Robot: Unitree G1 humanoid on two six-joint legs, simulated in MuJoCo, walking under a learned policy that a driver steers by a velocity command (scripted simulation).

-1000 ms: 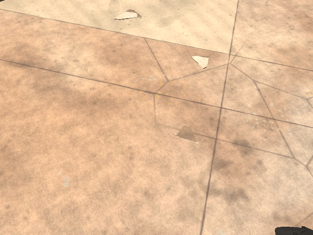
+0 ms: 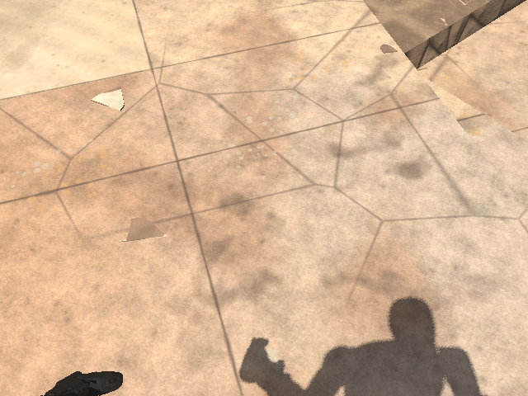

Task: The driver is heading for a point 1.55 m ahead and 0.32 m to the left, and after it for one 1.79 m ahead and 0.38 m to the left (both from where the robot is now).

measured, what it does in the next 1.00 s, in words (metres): walks ahead: left foot, then right foot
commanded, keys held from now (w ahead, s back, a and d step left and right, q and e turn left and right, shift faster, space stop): q+shift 0.22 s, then w+q+shift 0.26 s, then w+e+shift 0.08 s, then e+shift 0.44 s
